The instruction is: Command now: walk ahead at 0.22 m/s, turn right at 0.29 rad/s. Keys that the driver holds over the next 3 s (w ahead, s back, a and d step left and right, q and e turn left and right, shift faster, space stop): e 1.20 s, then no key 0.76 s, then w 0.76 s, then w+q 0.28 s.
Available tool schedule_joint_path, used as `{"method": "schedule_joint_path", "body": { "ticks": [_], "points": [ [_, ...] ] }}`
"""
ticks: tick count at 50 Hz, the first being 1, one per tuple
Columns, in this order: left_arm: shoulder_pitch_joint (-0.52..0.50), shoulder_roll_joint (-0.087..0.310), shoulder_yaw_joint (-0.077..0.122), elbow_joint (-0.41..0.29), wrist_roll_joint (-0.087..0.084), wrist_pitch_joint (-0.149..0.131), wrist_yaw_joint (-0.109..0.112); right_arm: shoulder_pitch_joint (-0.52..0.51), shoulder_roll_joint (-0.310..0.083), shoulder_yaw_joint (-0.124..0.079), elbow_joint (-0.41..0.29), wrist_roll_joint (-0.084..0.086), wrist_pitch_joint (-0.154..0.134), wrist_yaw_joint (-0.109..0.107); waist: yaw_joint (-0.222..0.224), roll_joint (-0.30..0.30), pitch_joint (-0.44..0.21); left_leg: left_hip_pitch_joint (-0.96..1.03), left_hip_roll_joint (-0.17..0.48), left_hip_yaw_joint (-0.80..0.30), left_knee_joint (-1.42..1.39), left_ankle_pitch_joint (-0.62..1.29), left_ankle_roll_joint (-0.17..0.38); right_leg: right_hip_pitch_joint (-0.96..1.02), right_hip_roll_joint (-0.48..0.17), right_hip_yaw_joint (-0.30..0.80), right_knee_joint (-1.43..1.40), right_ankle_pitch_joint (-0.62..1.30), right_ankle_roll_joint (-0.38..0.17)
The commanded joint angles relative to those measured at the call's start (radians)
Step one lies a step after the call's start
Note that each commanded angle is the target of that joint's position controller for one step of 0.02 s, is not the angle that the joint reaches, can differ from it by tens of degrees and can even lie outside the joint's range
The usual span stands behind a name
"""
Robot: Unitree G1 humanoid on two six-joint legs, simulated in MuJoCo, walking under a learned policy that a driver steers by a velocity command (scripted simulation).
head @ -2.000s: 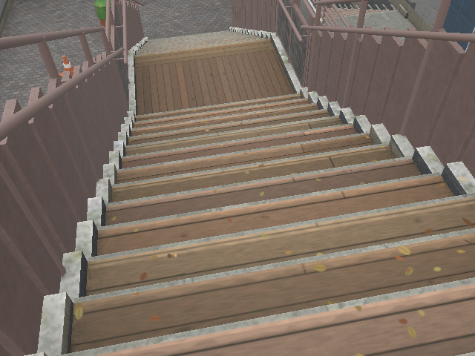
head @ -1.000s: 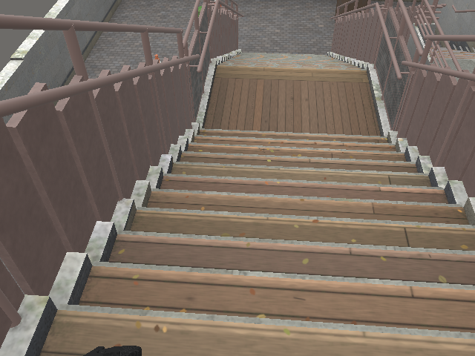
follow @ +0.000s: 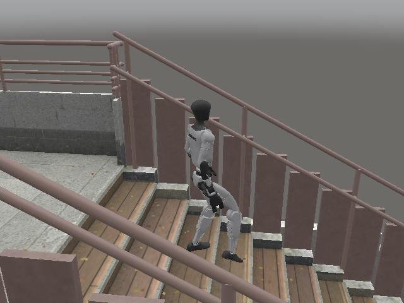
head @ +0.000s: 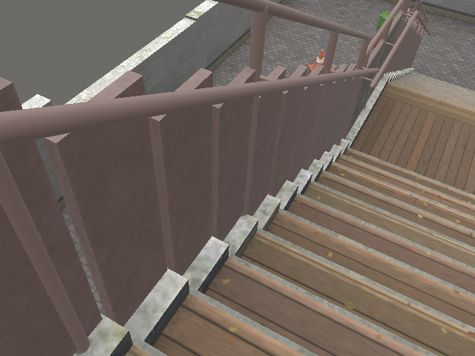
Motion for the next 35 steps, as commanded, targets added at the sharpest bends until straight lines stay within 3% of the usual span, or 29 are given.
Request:
{"method": "schedule_joint_path", "body": {
  "ticks": [1,3,4,6,8,9,10,11,12,13,14,15,16,17,18,19,20,21,22,24,25,27,28,31,32,35],
  "points": [
    [-0.019,0.008,-0.011,-0.095,0.012,0.009,-0.022,0.013,-0.080,-0.009,-0.045,0.001,0.004,-0.028,0.015,0.120,0.056,-0.099,0.244,-0.166,-0.056,0.413,0.105,0.045,0.005,0.018,-0.071,0.129,0.005],
    [-0.068,0.001,-0.025,-0.134,0.022,0.014,-0.037,0.042,-0.080,-0.008,-0.061,0.001,0.029,-0.038,-0.018,0.076,0.065,-0.037,0.266,-0.178,0.030,0.461,0.113,0.002,-0.016,0.002,-0.167,0.091,0.018],
    [-0.108,0.004,-0.030,-0.159,0.029,0.014,-0.052,0.069,-0.101,-0.012,-0.073,-0.006,0.038,-0.041,-0.058,0.049,0.048,-0.008,0.273,-0.183,0.064,0.421,0.111,0.005,-0.025,-0.025,-0.225,0.115,0.027],
    [-0.146,0.011,-0.031,-0.187,-0.001,0.014,-0.074,0.083,-0.123,-0.022,-0.092,0.005,0.056,-0.058,-0.087,0.089,0.084,0.034,0.276,-0.213,0.122,0.384,0.116,-0.012,-0.063,-0.039,-0.338,0.038,0.025],
    [-0.133,0.023,-0.025,-0.200,-0.023,0.023,-0.088,0.075,-0.164,-0.039,-0.119,0.005,0.070,-0.061,-0.083,0.108,0.104,-0.039,0.297,-0.218,0.183,0.475,0.107,0.107,-0.066,-0.117,-0.373,-0.127,-0.002],
    [-0.077,0.023,-0.017,-0.171,-0.026,0.020,-0.099,0.076,-0.153,-0.040,-0.105,0.011,0.076,-0.065,-0.068,0.076,0.088,-0.069,0.297,-0.219,0.273,0.487,0.100,0.187,-0.060,-0.149,-0.395,-0.145,-0.024],
    [0.010,0.019,-0.011,-0.133,-0.016,0.016,-0.103,0.050,-0.146,-0.033,-0.113,0.015,0.079,-0.060,-0.022,0.039,0.060,-0.101,0.269,-0.155,0.377,0.513,0.081,0.318,-0.025,-0.213,-0.468,-0.118,-0.054],
    [0.181,0.049,0.010,-0.069,-0.003,0.017,-0.096,0.018,-0.141,-0.027,-0.117,0.008,0.068,-0.046,0.061,-0.019,-0.031,-0.189,0.200,-0.067,0.610,0.480,0.045,0.597,-0.002,-0.246,-0.517,0.097,-0.104],
    [0.299,0.181,0.043,-0.038,-0.003,0.015,-0.084,0.077,-0.117,-0.019,-0.129,-0.014,0.032,-0.021,0.083,-0.211,-0.161,-0.581,0.032,0.036,1.132,-0.091,-0.081,1.054,-0.181,-0.031,-0.262,0.710,-0.242],
    [0.307,0.212,0.039,-0.045,-0.020,0.027,-0.072,0.144,-0.140,0.002,-0.144,-0.019,0.009,0.006,0.087,-0.245,-0.361,-0.800,0.031,-0.027,1.492,-0.470,-0.178,1.328,-0.331,0.199,-0.162,0.844,-0.389],
    [0.315,0.210,0.038,-0.044,-0.022,0.053,-0.055,0.038,-0.161,0.004,-0.194,0.000,-0.002,0.023,0.134,-0.138,-0.437,-0.867,0.060,-0.094,1.579,-0.478,-0.208,1.339,-0.367,0.271,-0.205,0.674,-0.437],
    [0.257,0.233,0.036,-0.025,-0.011,0.064,-0.031,-0.067,-0.128,0.015,-0.267,0.031,0.003,0.017,0.115,-0.010,-0.397,-0.929,0.075,-0.112,1.577,-0.364,-0.214,1.215,-0.402,0.347,-0.307,0.259,-0.473],
    [0.200,0.214,0.024,-0.025,0.001,0.076,-0.009,-0.187,-0.091,0.025,-0.302,0.032,0.034,-0.014,0.102,0.086,-0.283,-0.947,0.098,-0.111,1.495,-0.278,-0.210,1.018,-0.407,0.382,-0.397,-0.072,-0.438],
    [0.156,0.171,0.001,-0.037,0.005,0.093,0.011,-0.258,-0.073,0.028,-0.321,0.019,0.071,-0.031,0.084,0.102,-0.167,-0.909,0.103,-0.102,1.449,-0.233,-0.203,0.813,-0.388,0.349,-0.439,-0.157,-0.404],
    [0.101,0.168,-0.009,-0.069,0.031,0.098,0.014,-0.257,-0.086,0.018,-0.329,0.007,0.092,-0.040,0.052,0.090,-0.094,-0.823,0.091,-0.108,1.466,-0.190,-0.178,0.622,-0.365,0.340,-0.462,-0.200,-0.393],
    [0.040,0.187,-0.014,-0.108,0.050,0.098,0.006,-0.224,-0.089,0.015,-0.333,-0.004,0.112,-0.039,-0.005,0.098,-0.048,-0.736,0.077,-0.090,1.419,-0.093,-0.163,0.464,-0.283,0.267,-0.446,-0.214,-0.356],
    [-0.003,0.195,-0.016,-0.129,0.052,0.096,0.003,-0.211,-0.082,0.008,-0.339,-0.010,0.119,-0.037,-0.026,0.044,-0.020,-0.703,0.054,-0.058,1.392,-0.044,-0.156,0.378,-0.225,0.218,-0.440,-0.159,-0.333],
    [0.015,0.170,-0.025,-0.127,0.047,0.085,0.001,-0.215,-0.083,0.002,-0.349,-0.008,0.114,-0.035,-0.023,-0.011,-0.017,-0.679,0.030,-0.027,1.402,-0.029,-0.153,0.359,-0.195,0.196,-0.436,-0.039,-0.331],
    [0.067,0.138,-0.045,-0.117,0.029,0.076,0.013,-0.207,-0.120,-0.014,-0.362,0.008,0.107,-0.031,-0.018,-0.020,-0.020,-0.707,0.023,-0.058,1.345,0.129,-0.158,0.389,-0.136,0.156,-0.374,-0.074,-0.299],
    [0.115,0.110,-0.063,-0.114,0.018,0.080,0.039,-0.268,-0.069,-0.002,-0.411,-0.002,0.103,-0.028,0.009,-0.060,-0.050,-0.779,0.004,-0.045,1.396,0.187,-0.182,0.459,-0.123,0.188,-0.309,-0.018,-0.302],
    [0.131,0.126,-0.062,-0.126,0.022,0.088,0.052,-0.291,-0.062,0.003,-0.438,-0.015,0.101,-0.023,0.017,-0.066,-0.060,-0.814,-0.002,-0.061,1.409,0.180,-0.192,0.491,-0.128,0.224,-0.293,0.000,-0.304],
    [0.148,0.161,-0.058,-0.148,0.025,0.095,0.076,-0.329,-0.050,0.011,-0.488,-0.019,0.110,-0.015,0.025,-0.083,-0.068,-0.864,-0.013,-0.076,1.435,0.169,-0.210,0.542,-0.136,0.269,-0.271,0.020,-0.301],
    [0.154,0.151,-0.064,-0.159,0.025,0.096,0.083,-0.359,-0.043,0.014,-0.520,-0.023,0.119,-0.012,0.033,-0.068,-0.069,-0.877,-0.013,-0.091,1.436,0.176,-0.221,0.556,-0.136,0.306,-0.262,-0.014,-0.302],
    [0.158,0.200,-0.048,-0.210,0.014,0.089,0.088,-0.413,-0.062,0.010,-0.576,-0.023,0.132,-0.014,0.055,-0.069,-0.083,-0.875,-0.009,-0.133,1.459,0.118,-0.239,0.616,-0.165,0.400,-0.269,-0.045,-0.332],
    [0.165,0.210,-0.042,-0.216,0.013,0.087,0.094,-0.423,-0.072,0.010,-0.595,-0.015,0.134,-0.012,0.056,-0.070,-0.083,-0.858,-0.003,-0.143,1.460,0.095,-0.242,0.628,-0.169,0.415,-0.268,-0.029,-0.334],
    [0.163,0.221,-0.025,-0.241,0.009,0.091,0.118,-0.483,-0.079,0.024,-0.650,-0.013,0.120,0.007,0.077,-0.084,-0.095,-0.810,0.027,-0.161,1.409,0.016,-0.231,0.680,-0.153,0.445,-0.272,-0.043,-0.312]
  ]
}}
Next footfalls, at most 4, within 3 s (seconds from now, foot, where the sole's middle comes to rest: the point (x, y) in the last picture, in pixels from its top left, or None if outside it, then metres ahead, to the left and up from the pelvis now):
0.22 right None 0.22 -0.16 -0.91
0.84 left None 0.29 0.19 -0.80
1.08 left None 0.38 0.17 -0.91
1.26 right None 0.23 -0.07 -0.91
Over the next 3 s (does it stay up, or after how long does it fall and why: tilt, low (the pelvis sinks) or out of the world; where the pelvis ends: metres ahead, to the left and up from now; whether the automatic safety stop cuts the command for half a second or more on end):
stays up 0.56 -0.32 -0.33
